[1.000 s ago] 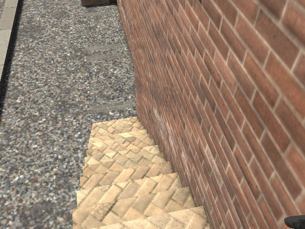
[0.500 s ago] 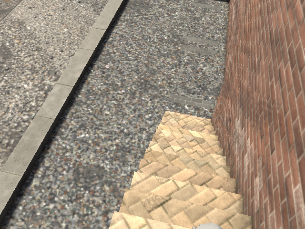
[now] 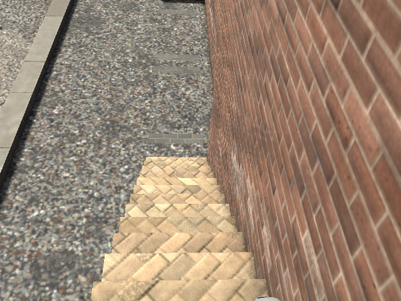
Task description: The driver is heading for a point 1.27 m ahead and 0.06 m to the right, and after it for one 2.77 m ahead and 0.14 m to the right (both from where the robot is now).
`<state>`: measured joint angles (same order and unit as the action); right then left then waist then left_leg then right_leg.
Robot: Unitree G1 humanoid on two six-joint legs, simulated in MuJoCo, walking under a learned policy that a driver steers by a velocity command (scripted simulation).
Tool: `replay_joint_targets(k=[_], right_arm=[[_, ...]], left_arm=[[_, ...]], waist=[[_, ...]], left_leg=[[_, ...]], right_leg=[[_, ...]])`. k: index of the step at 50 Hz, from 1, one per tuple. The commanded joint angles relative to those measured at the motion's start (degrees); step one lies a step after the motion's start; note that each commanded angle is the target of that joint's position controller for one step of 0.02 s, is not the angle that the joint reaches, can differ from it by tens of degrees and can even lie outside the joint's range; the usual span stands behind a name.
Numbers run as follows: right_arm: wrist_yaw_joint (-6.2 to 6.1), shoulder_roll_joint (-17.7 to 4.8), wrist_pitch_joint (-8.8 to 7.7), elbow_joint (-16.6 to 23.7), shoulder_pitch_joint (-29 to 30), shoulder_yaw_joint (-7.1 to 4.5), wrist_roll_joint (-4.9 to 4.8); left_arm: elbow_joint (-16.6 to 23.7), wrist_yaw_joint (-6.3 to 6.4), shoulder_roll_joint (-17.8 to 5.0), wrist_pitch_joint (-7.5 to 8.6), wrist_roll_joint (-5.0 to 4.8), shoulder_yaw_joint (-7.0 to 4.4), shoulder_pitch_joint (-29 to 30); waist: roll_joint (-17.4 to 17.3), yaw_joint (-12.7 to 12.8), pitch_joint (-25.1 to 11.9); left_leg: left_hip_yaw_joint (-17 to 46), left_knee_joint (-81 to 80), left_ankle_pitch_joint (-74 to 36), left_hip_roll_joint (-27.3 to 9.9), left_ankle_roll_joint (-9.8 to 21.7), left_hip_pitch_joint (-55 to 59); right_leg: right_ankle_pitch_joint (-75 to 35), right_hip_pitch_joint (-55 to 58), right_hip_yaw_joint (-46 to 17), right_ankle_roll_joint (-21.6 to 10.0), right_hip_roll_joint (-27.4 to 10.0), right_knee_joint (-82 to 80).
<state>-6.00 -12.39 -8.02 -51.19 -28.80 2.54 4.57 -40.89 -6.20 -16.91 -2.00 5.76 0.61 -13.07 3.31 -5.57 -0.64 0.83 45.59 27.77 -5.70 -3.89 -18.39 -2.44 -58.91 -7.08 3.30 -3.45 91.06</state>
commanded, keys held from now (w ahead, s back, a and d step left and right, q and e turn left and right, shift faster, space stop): e+shift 0.28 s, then q+shift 0.14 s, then w+q+shift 0.12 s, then q+shift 0.46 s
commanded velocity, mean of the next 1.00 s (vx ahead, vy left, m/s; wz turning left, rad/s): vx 0.07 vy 0.02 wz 0.04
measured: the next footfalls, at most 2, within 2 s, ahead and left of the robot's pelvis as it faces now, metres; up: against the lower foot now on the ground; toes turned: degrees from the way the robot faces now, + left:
right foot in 0.16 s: +0.14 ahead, -0.29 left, +0.00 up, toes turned -23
left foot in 0.48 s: +0.23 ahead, -0.10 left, -0.20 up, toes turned -24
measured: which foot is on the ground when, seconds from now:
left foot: down 0.00-0.16, up 0.18-0.46, down 0.48-1.00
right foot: up 0.00-0.14, down 0.16-0.54, up 0.56-1.00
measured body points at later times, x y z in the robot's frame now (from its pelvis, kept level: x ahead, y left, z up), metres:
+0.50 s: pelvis +0.12 -0.10 -0.16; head +0.12 -0.08 +0.29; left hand +0.36 +0.05 -0.24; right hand +0.11 -0.37 -0.26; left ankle +0.22 -0.09 -0.86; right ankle +0.10 -0.27 -0.70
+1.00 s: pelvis +0.18 -0.12 -0.18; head +0.18 -0.11 +0.27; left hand +0.39 +0.08 -0.24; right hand +0.24 -0.39 -0.29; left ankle +0.19 -0.08 -0.90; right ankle +0.22 -0.29 -0.84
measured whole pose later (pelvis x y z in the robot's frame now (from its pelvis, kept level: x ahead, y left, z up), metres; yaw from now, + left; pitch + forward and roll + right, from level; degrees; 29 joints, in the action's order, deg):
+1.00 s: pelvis +0.18 -0.12 -0.18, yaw +3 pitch +1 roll -4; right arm 0.7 -15.9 -2.3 -42.4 -21.8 0.2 -0.1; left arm -26.8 -3.0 -9.1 1.3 5.3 0.3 -7.7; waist -2.0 -2.3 -1.5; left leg 21.5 41.8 17.1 16.7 6.7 -20.7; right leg 12.3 -32.7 -1.4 3.8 0.0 58.5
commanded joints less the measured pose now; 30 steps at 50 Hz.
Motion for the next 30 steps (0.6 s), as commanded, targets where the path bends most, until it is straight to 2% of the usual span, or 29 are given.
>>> replay_joint_targets(k=[1,2,3,4,5,6,7,8,9,10,11,12,13,14,15,16,17,18,20,21,22,23,24,25,26,27,28,29,30], right_arm=[[-2.03,-8.73,-2.93,3.06,1.37,-1.73,1.26],[-2.62,-6.96,-3.05,1.75,-0.01,-1.58,0.93],[-2.33,-6.67,-2.21,5.51,6.47,-1.02,-0.58],[-2.04,-10.64,-2.00,7.57,10.11,-2.16,0.29],[-1.57,-14.64,-1.73,8.66,11.02,-3.61,0.67],[-1.03,-17.58,-1.04,9.28,11.08,-4.89,0.03],[0.37,-19.05,-0.16,10.28,11.54,-6.16,-0.65],[2.53,-18.50,0.67,10.24,12.60,-7.29,-2.18],[4.51,-11.40,0.17,22.14,24.21,-5.43,-4.24],[5.28,-10.42,0.20,24.15,30.41,-3.86,-3.93],[4.43,-11.30,-0.11,23.35,31.02,-3.30,-3.82],[4.03,-11.97,0.05,21.77,27.20,-3.48,-4.07],[2.90,-12.72,0.24,19.53,23.79,-3.81,-3.50],[1.81,-11.63,0.84,16.57,19.12,-3.62,-2.62],[1.98,-8.38,2.91,10.11,6.78,-2.43,-1.16],[2.34,-10.59,4.26,10.94,5.86,-3.44,-0.36],[3.25,-12.83,5.33,10.61,4.92,-4.10,-1.39],[4.53,-12.87,6.73,12.06,5.30,-4.72,-0.76],[5.96,-10.59,7.99,11.03,-0.28,-4.40,-0.07],[5.83,-8.29,8.21,9.33,-6.84,-4.09,-0.15],[6.03,-8.13,8.08,8.18,-14.24,-4.28,-2.05],[7.79,-4.70,9.37,10.22,-6.45,-2.91,-2.76],[8.77,-3.76,11.72,10.52,-11.94,-3.14,-3.86],[9.31,-3.76,12.91,8.39,-15.17,-2.96,-6.13],[8.92,-4.12,12.87,9.11,-6.48,-2.59,-7.05],[7.80,-6.19,13.79,10.68,-0.20,-3.88,-7.78],[7.31,-12.93,11.70,12.95,-1.74,-6.27,-4.45],[6.20,-27.27,8.37,17.27,-0.72,-8.03,-4.66],[6.86,-25.08,5.97,19.41,7.44,-7.29,-6.82]], left_arm=[[7.27,-0.73,-0.21,-0.22,1.21,-0.15,6.77],[9.00,-1.01,1.85,0.29,1.42,-0.43,6.40],[9.10,-0.62,1.14,1.57,1.57,-0.70,4.23],[8.96,-0.20,0.27,2.44,1.95,-1.55,1.29],[8.95,0.48,-1.48,2.88,2.97,-2.80,-0.29],[8.30,1.52,-3.34,3.77,3.51,-4.22,-2.61],[6.67,2.84,-6.01,5.33,3.28,-5.89,-7.27],[4.91,4.01,-11.18,6.64,0.76,-7.79,-16.01],[9.35,3.37,-17.55,7.57,-0.67,-7.20,-20.92],[13.03,1.56,-13.47,8.61,-4.14,-5.44,-21.39],[13.80,1.38,-11.94,9.31,-6.37,-3.66,-19.11],[12.78,1.62,-7.05,10.73,-5.57,-1.92,-12.73],[10.46,1.86,-4.41,11.47,-5.33,-1.50,-10.78],[11.34,1.59,-2.35,11.30,-5.26,-0.77,-4.63],[14.00,4.42,4.42,11.76,-7.86,1.07,2.80],[15.81,5.83,1.31,12.28,-7.42,1.03,6.08],[16.75,7.03,-2.07,13.29,-6.61,0.87,7.04],[16.97,7.90,-4.14,13.65,-5.41,1.42,7.49],[16.59,8.00,-3.07,13.36,-2.36,3.23,6.96],[15.23,7.45,-1.43,13.31,-0.65,3.95,6.88],[15.77,7.07,-0.16,13.16,-0.20,4.16,9.18],[11.97,11.08,0.31,9.43,-5.69,-0.20,15.69],[12.44,12.44,0.29,7.47,-5.34,-0.30,18.52],[12.27,11.90,4.36,5.31,-4.40,-0.49,15.93],[14.82,10.53,7.52,3.19,-3.42,0.55,5.17],[14.15,10.59,7.27,3.36,-2.56,0.40,0.97],[11.65,10.70,6.73,3.04,-3.82,0.51,1.32],[14.01,5.77,1.86,6.76,-5.52,-2.53,5.59],[11.67,4.18,-0.56,7.61,-2.94,-2.53,5.35]], waist=[[-10.05,0.05,5.04],[-10.63,0.11,5.31],[-9.93,1.75,0.29],[-9.25,3.53,-0.68],[-7.78,2.98,-0.34],[-6.22,2.74,0.12],[-1.02,4.06,-0.77],[4.41,6.93,-4.50],[13.64,12.06,-12.18],[11.70,17.61,-5.92],[12.83,16.12,-2.48],[15.92,11.76,-4.81],[15.18,8.49,-4.48],[10.71,4.17,-5.27],[5.92,2.72,-11.32],[2.46,0.28,-8.83],[-3.32,-0.07,-5.05],[0.13,-1.69,-2.06],[2.37,-3.13,2.47],[-1.56,-6.26,2.74],[-7.68,-9.96,3.46],[-2.16,-13.01,-0.47],[-4.40,-15.43,1.50],[-16.03,-13.15,7.56],[-27.09,2.93,15.26],[-27.44,6.08,12.78],[-15.42,3.84,8.96],[-21.03,4.65,-0.96],[-13.42,5.99,-0.40]], left_leg=[[9.13,-9.80,-12.74,-16.01,8.84,0.60],[4.69,-5.51,-11.95,-15.70,6.80,-0.30],[1.70,-0.67,-8.93,-12.11,5.38,-9.79],[-1.14,3.12,-3.47,-12.25,3.23,-14.53],[-1.81,6.22,0.08,-13.49,2.27,-15.90],[-1.80,11.62,1.04,-14.54,2.09,-15.59],[-2.85,24.16,3.46,-12.53,1.02,-14.66],[-4.32,44.71,0.75,-6.21,-0.24,-21.27],[-8.23,57.01,11.44,10.32,-1.23,-41.47],[0.62,55.61,7.05,9.90,-0.09,-52.66],[5.63,48.23,1.53,6.97,-1.52,-54.63],[10.15,43.48,-2.33,2.39,-1.07,-47.56],[10.44,43.87,-2.41,0.26,-0.04,-43.73],[9.50,44.62,-4.11,-0.06,-0.21,-40.56],[7.50,32.16,-23.62,-0.52,-0.95,-32.36],[3.48,29.10,-26.71,1.41,-2.09,-22.08],[-0.23,15.91,-41.11,1.68,-2.61,-10.85],[-1.14,12.63,-45.85,1.32,-2.65,-2.94],[0.28,4.83,-50.95,-1.35,0.03,-0.74],[-3.80,9.87,-52.56,0.27,-0.07,5.74],[-3.75,4.72,-50.80,0.30,1.20,8.44],[-6.74,2.16,-41.16,9.21,6.39,13.39],[-1.44,5.74,-34.19,5.48,12.59,19.15],[7.73,-0.89,-51.78,2.80,13.99,13.88],[11.92,-1.45,-75.86,8.42,7.53,5.40],[18.72,-2.43,-77.56,6.62,7.50,8.06],[29.00,-6.52,-59.57,1.59,2.46,9.16],[47.48,-21.00,-0.11,-1.30,0.28,1.54],[62.69,-23.78,8.32,-4.93,8.50,-5.14]], right_leg=[[-5.29,-5.23,-0.70,-1.98,-5.31,-0.90],[-10.77,-2.83,2.01,-2.95,-6.57,-7.56],[-11.64,13.41,4.16,-1.61,-6.23,-13.62],[-13.21,22.52,6.82,-1.25,-4.95,-19.18],[-11.58,27.67,10.75,-0.76,-2.91,-24.74],[-7.91,31.96,13.62,-1.01,-0.43,-32.47],[-5.17,38.16,13.79,-2.78,1.28,-43.52],[-1.12,51.39,9.28,-5.57,3.87,-52.77],[29.61,61.42,-22.83,-10.03,-8.11,-76.77],[58.72,56.47,-37.65,-12.52,-9.25,-77.11],[60.24,49.21,-42.14,-15.49,-9.78,-72.71],[53.21,38.92,-40.24,-17.36,-11.74,-65.35],[42.97,33.14,-34.33,-17.28,-10.89,-58.54],[37.82,26.62,-34.25,-17.62,-11.03,-57.98],[30.61,27.01,-16.00,-10.15,-4.36,-42.17],[27.49,18.46,-9.65,-6.45,-3.00,-38.81],[38.10,9.14,-2.01,-1.73,-0.63,-34.87],[44.51,2.42,0.88,0.66,-0.77,-33.06],[50.59,3.54,2.47,3.07,-2.18,-26.53],[53.84,-1.15,5.07,4.62,-1.39,-20.14],[53.12,-0.98,7.75,5.50,-0.57,-10.05],[50.83,0.65,15.05,1.61,-1.21,-21.88],[53.55,-6.97,13.11,0.77,0.19,-7.46],[51.39,-6.30,17.13,0.87,5.46,13.53],[47.86,-10.05,16.85,0.27,6.49,13.48],[43.87,-13.85,15.40,0.85,3.37,9.44],[35.16,-16.36,14.19,-0.29,5.37,10.84],[24.04,-16.56,5.94,0.85,2.11,37.59],[11.12,-17.82,-2.88,2.32,-0.26,38.00]])
Keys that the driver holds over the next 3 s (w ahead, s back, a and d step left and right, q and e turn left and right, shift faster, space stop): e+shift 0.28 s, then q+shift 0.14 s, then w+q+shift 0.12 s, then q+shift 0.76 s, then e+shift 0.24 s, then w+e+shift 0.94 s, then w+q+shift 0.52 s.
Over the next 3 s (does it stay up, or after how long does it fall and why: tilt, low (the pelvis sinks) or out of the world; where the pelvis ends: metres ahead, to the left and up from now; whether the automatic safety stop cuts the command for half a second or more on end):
stays up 1.00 -0.08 -0.77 its command is cut before an obstacle after 2.5 s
